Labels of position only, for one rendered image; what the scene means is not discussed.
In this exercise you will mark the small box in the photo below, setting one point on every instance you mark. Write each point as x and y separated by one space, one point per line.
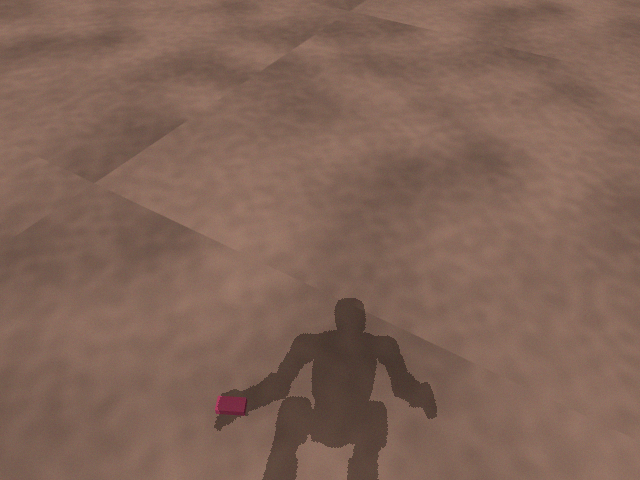
231 405

